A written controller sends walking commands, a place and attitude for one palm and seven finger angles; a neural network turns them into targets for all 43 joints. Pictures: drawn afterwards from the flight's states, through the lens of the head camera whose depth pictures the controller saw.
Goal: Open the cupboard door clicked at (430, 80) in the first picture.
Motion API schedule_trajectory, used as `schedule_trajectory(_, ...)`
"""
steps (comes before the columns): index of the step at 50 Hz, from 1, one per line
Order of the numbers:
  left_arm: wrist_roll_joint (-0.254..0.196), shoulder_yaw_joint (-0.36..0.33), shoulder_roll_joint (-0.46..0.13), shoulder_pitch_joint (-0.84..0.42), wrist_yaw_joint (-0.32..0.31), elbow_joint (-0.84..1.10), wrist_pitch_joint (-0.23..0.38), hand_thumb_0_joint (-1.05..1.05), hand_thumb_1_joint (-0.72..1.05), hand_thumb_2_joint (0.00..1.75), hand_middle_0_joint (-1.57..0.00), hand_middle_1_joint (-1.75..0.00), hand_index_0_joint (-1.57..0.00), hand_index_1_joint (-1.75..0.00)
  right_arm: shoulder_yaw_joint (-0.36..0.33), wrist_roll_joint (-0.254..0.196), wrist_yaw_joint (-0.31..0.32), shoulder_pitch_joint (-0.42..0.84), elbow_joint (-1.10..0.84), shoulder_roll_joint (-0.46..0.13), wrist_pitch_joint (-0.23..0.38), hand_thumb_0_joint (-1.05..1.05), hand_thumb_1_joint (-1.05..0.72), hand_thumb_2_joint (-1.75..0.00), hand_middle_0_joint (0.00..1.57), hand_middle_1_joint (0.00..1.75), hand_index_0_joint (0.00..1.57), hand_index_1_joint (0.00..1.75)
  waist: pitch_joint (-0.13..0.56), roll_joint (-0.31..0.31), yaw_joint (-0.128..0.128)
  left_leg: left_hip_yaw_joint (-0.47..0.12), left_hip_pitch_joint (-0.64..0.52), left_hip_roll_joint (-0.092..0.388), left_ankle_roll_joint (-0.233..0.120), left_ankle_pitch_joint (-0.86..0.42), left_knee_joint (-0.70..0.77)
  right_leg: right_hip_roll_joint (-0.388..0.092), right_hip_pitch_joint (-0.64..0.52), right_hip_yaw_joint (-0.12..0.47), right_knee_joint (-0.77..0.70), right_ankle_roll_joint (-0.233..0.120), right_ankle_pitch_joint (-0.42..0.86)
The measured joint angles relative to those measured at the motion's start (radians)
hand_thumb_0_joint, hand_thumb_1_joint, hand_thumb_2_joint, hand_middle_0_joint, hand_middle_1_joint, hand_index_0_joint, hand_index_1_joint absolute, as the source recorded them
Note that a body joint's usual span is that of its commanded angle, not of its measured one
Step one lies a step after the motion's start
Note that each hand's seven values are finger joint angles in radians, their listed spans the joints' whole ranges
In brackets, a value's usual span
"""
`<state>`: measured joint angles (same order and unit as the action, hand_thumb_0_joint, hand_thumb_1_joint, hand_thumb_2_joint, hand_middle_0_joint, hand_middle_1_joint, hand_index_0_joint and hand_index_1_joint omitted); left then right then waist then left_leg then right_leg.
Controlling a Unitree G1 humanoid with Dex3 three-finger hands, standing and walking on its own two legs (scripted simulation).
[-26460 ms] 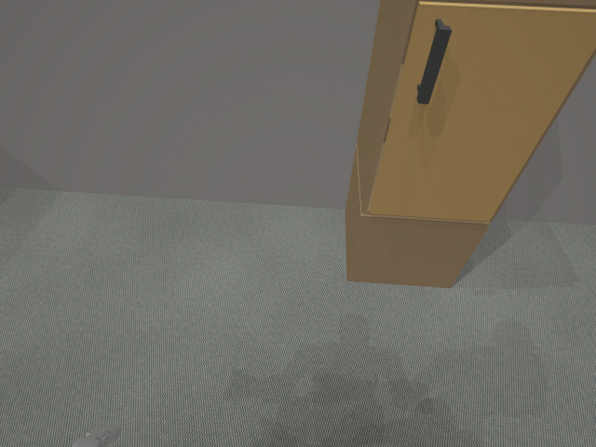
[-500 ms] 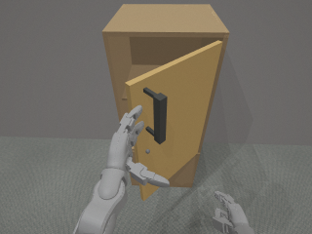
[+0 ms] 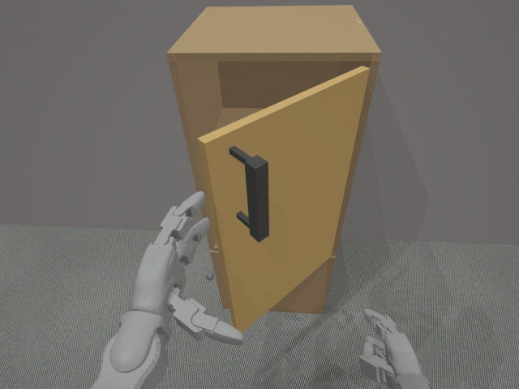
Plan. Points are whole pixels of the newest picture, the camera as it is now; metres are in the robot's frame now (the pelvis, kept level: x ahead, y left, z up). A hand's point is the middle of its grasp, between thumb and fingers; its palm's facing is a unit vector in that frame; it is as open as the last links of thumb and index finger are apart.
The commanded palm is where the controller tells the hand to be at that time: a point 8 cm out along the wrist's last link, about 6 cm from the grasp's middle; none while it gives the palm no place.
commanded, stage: draw the hand back to the body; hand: left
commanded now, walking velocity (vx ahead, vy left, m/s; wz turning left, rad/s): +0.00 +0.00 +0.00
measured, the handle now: (248, 195) +0.36 +0.06 +0.15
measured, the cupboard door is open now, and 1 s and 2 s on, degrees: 45 45 45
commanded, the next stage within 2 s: step back with the hand held close in 1.48 s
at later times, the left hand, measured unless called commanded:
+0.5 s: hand (133, 281) +0.20 +0.18 +0.15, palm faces +0.14 -0.97 -0.20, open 15.7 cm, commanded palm +0.16 +0.23 +0.16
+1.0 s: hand (62, 265) +0.21 +0.27 +0.16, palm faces +0.36 -0.85 -0.37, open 10.3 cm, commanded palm +0.16 +0.32 +0.17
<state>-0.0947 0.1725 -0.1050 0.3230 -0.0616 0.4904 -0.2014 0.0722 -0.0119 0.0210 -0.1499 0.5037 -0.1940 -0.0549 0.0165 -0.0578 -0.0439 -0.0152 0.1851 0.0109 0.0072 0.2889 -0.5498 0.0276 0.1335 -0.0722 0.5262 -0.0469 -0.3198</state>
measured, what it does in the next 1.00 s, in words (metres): stands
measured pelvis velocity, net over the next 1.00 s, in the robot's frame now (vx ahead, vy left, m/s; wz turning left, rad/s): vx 0.01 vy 0.03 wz -0.03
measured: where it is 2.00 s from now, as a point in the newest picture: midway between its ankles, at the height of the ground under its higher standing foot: outside the picture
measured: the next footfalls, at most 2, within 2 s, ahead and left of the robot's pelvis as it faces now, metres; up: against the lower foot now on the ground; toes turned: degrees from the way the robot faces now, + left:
none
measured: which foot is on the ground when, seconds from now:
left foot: down 0.00-1.00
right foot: down 0.00-1.00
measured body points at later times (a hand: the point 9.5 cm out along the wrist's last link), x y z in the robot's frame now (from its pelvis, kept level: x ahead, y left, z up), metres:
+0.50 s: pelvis +0.00 +0.01 +0.00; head -0.04 -0.01 +0.45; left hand +0.19 +0.23 +0.16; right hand +0.20 -0.20 -0.06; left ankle +0.01 +0.13 -0.73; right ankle -0.02 -0.09 -0.73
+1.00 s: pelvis +0.01 +0.03 +0.01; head -0.01 +0.02 +0.46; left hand +0.19 +0.31 +0.18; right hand +0.19 -0.18 -0.07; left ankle +0.01 +0.13 -0.73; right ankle -0.02 -0.09 -0.73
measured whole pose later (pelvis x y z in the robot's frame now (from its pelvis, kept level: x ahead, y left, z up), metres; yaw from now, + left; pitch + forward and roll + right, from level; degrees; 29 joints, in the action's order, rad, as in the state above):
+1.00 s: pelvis +0.01 +0.03 +0.01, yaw -2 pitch -5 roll -1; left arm -0.05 -0.27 -0.33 0.47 -0.11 0.40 0.12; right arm 0.04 0.01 0.07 -0.19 0.64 -0.21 0.08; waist -0.03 -0.04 -0.06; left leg 0.03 0.09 -0.02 -0.03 0.24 -0.41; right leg 0.00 0.04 -0.03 0.35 0.00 -0.24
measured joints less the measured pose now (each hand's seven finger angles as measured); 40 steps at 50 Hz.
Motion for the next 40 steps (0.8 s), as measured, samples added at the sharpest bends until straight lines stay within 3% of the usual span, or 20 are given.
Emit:
schedule_trajectory(10,-0.087,-0.181,-0.069,0.016,0.088,-0.024,0.008,-0.01,-0.5,0.3,-0.15,-0.3,-0.15,-0.3,0.0,-0.014,0.03,-0.04,0.036,-0.018,0.056,0.02,-0.9,-0.9,0.2,0.3,0.2,0.3,0.015,-0.004,-0.001,0.001,-0.014,0.013,0.007,-0.003,0.015,0.014,-0.018,0.002,-0.03,-0.005,0.012)
schedule_trajectory(21,-0.144,-0.262,-0.107,0.07,0.173,-0.001,0.027,-0.01,-0.47,0.31,-0.15,-0.3,-0.15,-0.3,-0.01,-0.025,0.047,-0.059,0.055,-0.034,0.145,0.02,-0.9,-0.9,0.2,0.3,0.2,0.3,0.018,-0.003,-0.009,0.001,-0.004,0.003,-0.002,-0.005,0.01,0.004,-0.011,0.001,-0.026,0.004,0.014)
schedule_trajectory(24,-0.06,-0.261,-0.147,0.086,0.098,-0.008,0.107,-0.01,-0.41,0.33,-0.16,-0.3,-0.16,-0.3,-0.007,-0.004,0.056,-0.048,0.067,-0.025,0.162,0.02,-0.9,-0.9,0.2,0.3,0.2,0.3,0.002,0.0,-0.007,0.0,-0.011,0.005,-0.002,-0.014,0.023,0.007,-0.024,0.001,-0.051,0.004,0.029)
schedule_trajectory(28,0.002,-0.278,-0.164,0.113,0.022,-0.023,0.203,-0.01,-0.31,0.38,-0.16,-0.3,-0.16,-0.3,-0.01,0.013,0.057,-0.038,0.074,-0.017,0.169,0.02,-0.9,-0.9,0.2,0.3,0.2,0.3,-0.031,0.002,-0.01,0.006,-0.021,0.005,-0.008,-0.036,0.056,0.007,-0.036,0.008,-0.093,0.01,0.059)
schedule_trajectory(33,0.037,-0.292,-0.17,0.132,-0.023,-0.047,0.268,-0.01,-0.16,0.44,-0.17,-0.3,-0.17,-0.3,-0.016,0.023,0.055,-0.041,0.099,-0.014,0.166,0.02,-0.9,-0.9,0.2,0.3,0.2,0.3,-0.056,0.0,-0.018,0.016,-0.04,-0.005,-0.018,-0.058,0.098,-0.002,-0.052,0.018,-0.134,0.021,0.084)
schedule_trajectory(40,0.052,-0.336,-0.19,0.14,-0.046,-0.071,0.306,0.0,0.08,0.54,-0.18,-0.31,-0.18,-0.3,-0.022,0.024,0.056,-0.05,0.132,-0.009,0.153,0.02,-0.9,-0.9,0.2,0.3,0.2,0.3,-0.057,0.004,-0.018,0.031,-0.072,-0.018,-0.031,-0.062,0.13,-0.016,-0.079,0.032,-0.162,0.035,0.09)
